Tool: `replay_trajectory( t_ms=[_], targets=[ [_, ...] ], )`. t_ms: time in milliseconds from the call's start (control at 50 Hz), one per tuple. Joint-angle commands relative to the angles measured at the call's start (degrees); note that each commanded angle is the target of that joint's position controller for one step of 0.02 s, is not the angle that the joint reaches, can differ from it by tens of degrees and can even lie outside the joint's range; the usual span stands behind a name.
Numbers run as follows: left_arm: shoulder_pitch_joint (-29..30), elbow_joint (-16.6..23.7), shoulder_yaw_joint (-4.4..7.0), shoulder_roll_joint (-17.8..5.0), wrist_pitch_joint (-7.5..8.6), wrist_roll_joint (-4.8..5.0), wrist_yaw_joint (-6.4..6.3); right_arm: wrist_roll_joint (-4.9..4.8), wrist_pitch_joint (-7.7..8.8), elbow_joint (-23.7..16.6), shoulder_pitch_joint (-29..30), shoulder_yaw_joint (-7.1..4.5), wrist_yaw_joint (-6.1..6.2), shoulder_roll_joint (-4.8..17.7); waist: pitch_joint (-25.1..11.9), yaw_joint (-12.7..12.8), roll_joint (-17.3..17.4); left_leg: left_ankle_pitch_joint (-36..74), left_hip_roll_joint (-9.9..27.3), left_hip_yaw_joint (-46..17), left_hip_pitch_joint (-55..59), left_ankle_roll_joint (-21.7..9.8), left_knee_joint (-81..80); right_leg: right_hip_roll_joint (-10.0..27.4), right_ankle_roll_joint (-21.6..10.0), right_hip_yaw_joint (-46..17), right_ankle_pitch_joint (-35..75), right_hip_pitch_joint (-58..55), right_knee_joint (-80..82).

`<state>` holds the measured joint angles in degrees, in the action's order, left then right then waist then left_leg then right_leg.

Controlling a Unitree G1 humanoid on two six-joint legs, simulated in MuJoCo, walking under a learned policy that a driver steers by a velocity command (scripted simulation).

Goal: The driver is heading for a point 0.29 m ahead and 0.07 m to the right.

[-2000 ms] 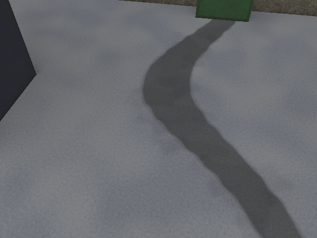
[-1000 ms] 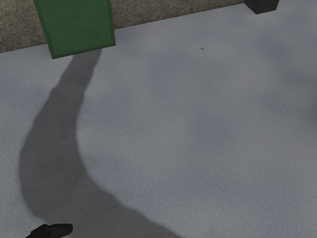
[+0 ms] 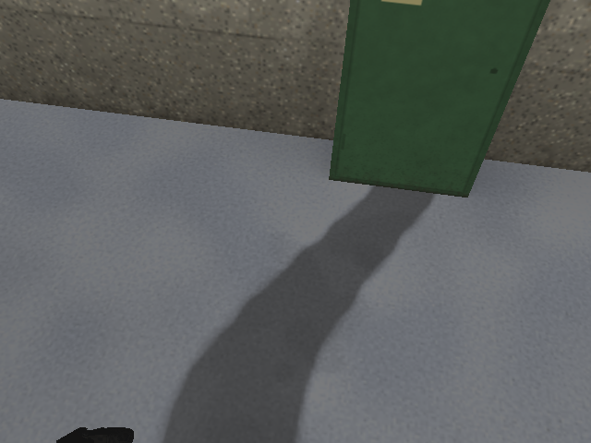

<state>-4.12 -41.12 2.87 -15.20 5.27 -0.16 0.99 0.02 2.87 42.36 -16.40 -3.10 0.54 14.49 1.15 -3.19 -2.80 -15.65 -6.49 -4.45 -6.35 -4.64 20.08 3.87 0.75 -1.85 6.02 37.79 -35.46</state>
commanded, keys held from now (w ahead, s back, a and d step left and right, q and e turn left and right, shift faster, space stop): e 0.08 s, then no key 0.92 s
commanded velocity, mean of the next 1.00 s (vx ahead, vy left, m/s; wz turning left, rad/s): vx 0.06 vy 0.00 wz -0.06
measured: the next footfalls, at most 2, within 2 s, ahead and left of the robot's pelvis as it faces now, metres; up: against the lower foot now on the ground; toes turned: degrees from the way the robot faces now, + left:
right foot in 0.10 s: +0.23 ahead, -0.12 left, +0.00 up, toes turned -2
left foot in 0.46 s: +0.20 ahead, +0.12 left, +0.00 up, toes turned -6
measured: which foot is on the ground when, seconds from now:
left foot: down 0.00-0.12, up 0.14-0.44, down 0.46-1.00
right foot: up 0.00-0.08, down 0.10-1.00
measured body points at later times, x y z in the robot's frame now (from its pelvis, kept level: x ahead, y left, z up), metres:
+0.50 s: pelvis +0.12 -0.02 -0.01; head +0.14 -0.01 +0.44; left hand +0.30 +0.21 -0.13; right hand +0.21 -0.29 -0.13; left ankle +0.16 +0.13 -0.74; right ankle +0.19 -0.12 -0.74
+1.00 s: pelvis +0.17 +0.00 -0.01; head +0.17 +0.01 +0.44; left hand +0.32 +0.24 -0.13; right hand +0.25 -0.25 -0.14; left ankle +0.16 +0.13 -0.74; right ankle +0.19 -0.12 -0.74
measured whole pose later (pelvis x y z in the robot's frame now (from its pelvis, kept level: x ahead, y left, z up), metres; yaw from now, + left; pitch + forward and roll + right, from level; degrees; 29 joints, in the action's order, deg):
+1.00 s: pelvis +0.17 +0.00 -0.01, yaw -6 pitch -1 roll +0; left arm -8.9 -47.1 2.3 -11.6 -0.5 -0.4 -1.1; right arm 0.6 0.8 45.8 -13.3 -2.1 2.0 11.3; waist 1.3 0.1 -0.2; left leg -20.6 -0.2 -0.7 -13.3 0.1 34.6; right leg -1.3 0.1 -3.0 -15.5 18.4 -34.6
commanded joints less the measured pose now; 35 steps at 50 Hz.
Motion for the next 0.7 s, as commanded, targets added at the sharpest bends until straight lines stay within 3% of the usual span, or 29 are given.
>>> replay_trajectory(
  t_ms=[20,60,80,100,120,140,160,180,200,240,280,340,380,420,440,460,480,520,600,700],
  targets=[
    [3.1,4.5,1.12,-4.8,0.82,0.18,1.12,0.29,0.41,-1.7,-0.7,-2.14,0.33,8.5,-3.3,-0.2,7.4,37.1,16.4,-4.0,1.9,-5.2,1.5,-1.9,-2.5,1.2,-2.4,-5.9,2.9],
    [-0.8,4.1,1.98,-6.7,0.83,-0.17,1.51,-0.05,-0.02,-1.9,1.5,-2.51,0.69,9.4,-4.9,2.4,7.7,44.3,16.1,-3.4,4.3,-4.0,7.8,-4.2,-4.5,2.4,-6.9,-9.9,5.7],
    [-5.3,3.1,2.74,-8.2,0.91,-0.44,1.53,-0.39,-0.34,-2.4,2.8,-2.61,1.07,9.6,-6.9,4.9,7.0,47.1,13.8,-1.6,4.2,-2.4,14.4,-5.5,-5.8,3.4,-2.2,-15.8,9.5],
    [-10.0,2.8,3.46,-11.1,1.07,-1.01,1.19,0.41,-0.21,-3.5,2.2,-2.18,1.28,8.6,-12.0,6.1,2.7,36.9,9.7,0.4,-1.4,0.2,26.2,0.3,-8.9,-3.7,18.9,-27.4,8.0],
    [-11.8,3.7,3.19,-13.3,0.73,-2.25,0.74,1.34,0.40,-3.8,-5.0,-0.99,1.10,5.2,-18.9,3.6,-8.8,1.7,2.0,3.1,-19.2,5.2,47.6,14.4,-19.7,-21.2,41.5,-45.7,5.3],
    [-13.1,2.6,1.67,-7.6,-0.04,-1.31,0.47,1.31,0.42,-2.5,-7.8,-0.47,0.20,5.9,-25.8,3.8,-11.4,-21.8,1.7,-2.2,-24.6,7.0,52.7,18.8,-24.4,-30.9,39.6,-49.9,8.7],
    [-10.2,3.5,1.36,-6.1,-0.93,-0.14,0.24,-0.21,-0.35,-2.3,-5.4,-1.20,-0.23,8.7,-21.9,4.5,-5.8,-19.9,5.1,-3.8,-27.1,7.6,55.8,16.6,-22.2,-27.8,23.9,-45.5,9.9],
    [-7.3,4.3,1.09,-5.3,-1.84,0.02,-0.05,-0.71,-1.38,-3.3,-0.5,-1.25,-0.02,8.7,-16.4,4.8,-1.1,-17.6,6.8,-2.0,-29.3,7.8,55.1,13.9,-19.3,-23.6,11.8,-39.2,11.5],
    [-5.0,4.6,0.67,-4.9,-2.55,-0.11,-0.27,-0.32,-2.48,-4.1,2.9,-1.37,0.44,8.4,-11.5,4.4,2.0,-15.9,8.1,-1.3,-29.0,7.8,51.4,12.1,-17.3,-20.8,3.8,-31.1,14.1],
    [-1.7,5.0,1.01,-6.6,-3.51,-0.93,-0.62,0.00,-4.11,-4.2,2.5,-1.35,1.26,6.8,-7.1,1.7,-1.0,-12.4,8.7,0.9,-21.7,7.9,41.9,7.5,-14.3,-15.5,-5.4,-18.6,18.1],
    [-1.3,4.8,1.17,-6.5,-3.89,-1.37,-0.96,0.30,-4.15,-3.0,0.1,-0.84,1.83,4.7,-8.0,1.3,-4.3,-10.2,8.3,2.3,-16.9,8.3,35.2,5.2,-14.1,-11.6,-5.1,-16.0,18.7],
    [-2.1,4.3,1.10,-5.8,-4.17,-1.08,-1.33,0.26,-3.85,-2.4,1.2,-0.64,2.05,4.4,-10.3,2.7,-4.1,-4.9,9.1,1.9,-13.5,8.1,27.1,5.6,-14.2,-11.3,-11.4,-17.4,18.6],
    [-2.1,3.9,0.83,-5.4,-4.60,-0.98,-1.37,0.19,-3.74,-2.3,2.3,-0.74,1.95,4.5,-9.4,3.0,-4.2,-2.2,9.0,2.2,-11.2,7.6,21.9,5.5,-13.4,-12.1,-20.0,-16.9,18.6],
    [-1.6,3.5,0.12,-3.9,-4.91,-0.76,-1.21,0.71,-3.44,-1.5,1.6,-0.64,1.60,3.5,-7.6,1.8,-3.6,2.9,7.9,3.8,-6.1,6.5,12.8,4.0,-11.0,-11.6,-28.3,-14.6,17.6],
    [-3.2,2.7,-0.36,-2.7,-4.81,-0.83,-1.06,1.42,-3.28,-1.5,1.7,-0.61,1.43,3.6,-6.8,1.9,-2.8,4.4,8.4,3.2,-3.9,5.6,9.4,2.6,-8.6,-11.1,-32.3,-13.7,17.0],
    [-4.5,2.1,-0.63,-2.0,-4.58,-1.16,-0.91,2.08,-3.03,-2.2,1.9,-0.77,1.44,5.3,-5.5,2.5,-0.4,5.6,12.0,-0.9,-2.9,4.2,7.3,1.0,-6.0,-10.1,-35.0,-12.2,14.7],
    [-6.9,2.2,-0.21,-2.7,-4.32,-1.13,-0.67,1.77,-3.07,-2.2,3.9,-1.71,1.59,9.0,-2.9,5.8,6.4,-0.5,13.3,-2.7,-7.3,2.0,7.1,-2.7,-4.0,-5.9,-33.5,-12.2,13.4],
    [-3.7,2.3,0.06,-3.5,-4.33,-1.17,-0.90,1.71,-2.35,-1.6,4.2,-0.87,1.24,4.7,-1.4,4.5,8.7,-11.5,11.8,-2.5,-16.1,2.4,3.4,-4.0,-2.6,-2.9,-26.3,-20.1,8.9],
    [-4.2,1.5,0.11,-2.5,-4.67,-1.02,-1.19,1.13,-1.05,-1.4,3.6,-0.67,1.49,4.3,-1.4,4.1,7.0,-3.2,10.8,-1.1,-13.8,4.0,5.6,-3.4,-4.0,-3.4,-20.6,-20.6,7.4],
    [-4.0,0.7,0.23,-1.7,-4.52,-0.61,-1.15,0.78,-1.06,-1.1,1.8,-0.67,1.75,4.2,-3.3,3.2,4.1,3.5,10.2,-0.4,-10.8,3.4,8.1,-3.3,-3.7,-3.3,-13.2,-21.7,5.8]
  ],
)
